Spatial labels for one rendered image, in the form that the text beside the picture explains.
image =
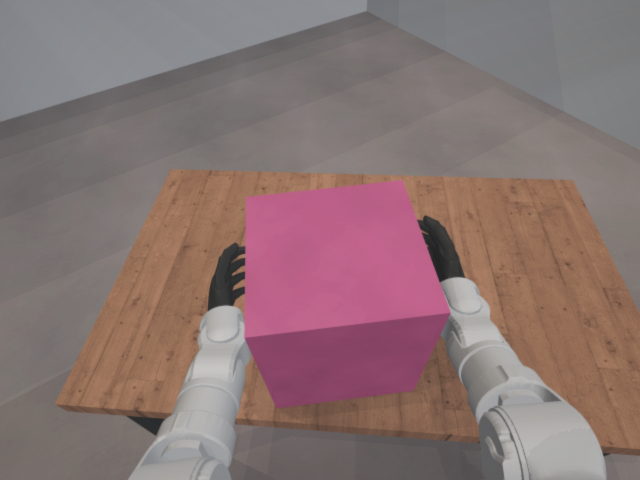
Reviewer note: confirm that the right robot upper arm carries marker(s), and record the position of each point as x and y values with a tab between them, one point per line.
538	441

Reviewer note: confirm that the robot right forearm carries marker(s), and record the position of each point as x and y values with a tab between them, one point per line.
484	362

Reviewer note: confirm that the carton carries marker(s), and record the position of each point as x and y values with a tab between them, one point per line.
342	299

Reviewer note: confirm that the robot right hand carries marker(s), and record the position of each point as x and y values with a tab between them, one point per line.
441	249

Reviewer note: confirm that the table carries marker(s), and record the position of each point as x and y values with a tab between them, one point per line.
530	246

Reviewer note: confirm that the robot left hand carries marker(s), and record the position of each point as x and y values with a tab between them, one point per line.
222	283

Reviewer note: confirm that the left robot upper arm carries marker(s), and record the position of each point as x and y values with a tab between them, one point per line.
196	468

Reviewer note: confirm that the robot left forearm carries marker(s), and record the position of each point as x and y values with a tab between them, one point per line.
202	421

